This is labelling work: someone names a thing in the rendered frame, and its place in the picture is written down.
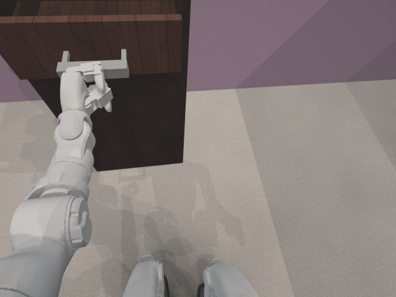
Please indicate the cabinet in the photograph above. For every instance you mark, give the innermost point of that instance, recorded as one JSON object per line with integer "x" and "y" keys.
{"x": 146, "y": 124}

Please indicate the handle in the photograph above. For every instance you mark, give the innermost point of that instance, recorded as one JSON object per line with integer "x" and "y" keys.
{"x": 113, "y": 69}

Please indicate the robot left forearm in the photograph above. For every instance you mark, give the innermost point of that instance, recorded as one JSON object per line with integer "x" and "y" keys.
{"x": 71, "y": 167}

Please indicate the left robot hand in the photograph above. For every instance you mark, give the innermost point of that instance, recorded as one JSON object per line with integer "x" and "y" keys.
{"x": 74, "y": 94}

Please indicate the robot thigh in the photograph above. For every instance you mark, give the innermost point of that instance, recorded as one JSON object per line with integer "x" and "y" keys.
{"x": 146, "y": 280}
{"x": 223, "y": 280}

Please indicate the left robot upper arm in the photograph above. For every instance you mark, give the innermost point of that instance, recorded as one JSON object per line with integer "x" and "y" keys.
{"x": 46, "y": 233}

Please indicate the drawer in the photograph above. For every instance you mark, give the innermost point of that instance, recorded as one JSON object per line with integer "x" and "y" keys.
{"x": 33, "y": 39}

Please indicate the right robot thigh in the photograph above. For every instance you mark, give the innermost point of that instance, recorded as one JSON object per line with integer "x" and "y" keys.
{"x": 223, "y": 280}

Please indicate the left robot thigh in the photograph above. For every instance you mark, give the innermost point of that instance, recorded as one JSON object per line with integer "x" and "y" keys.
{"x": 146, "y": 280}

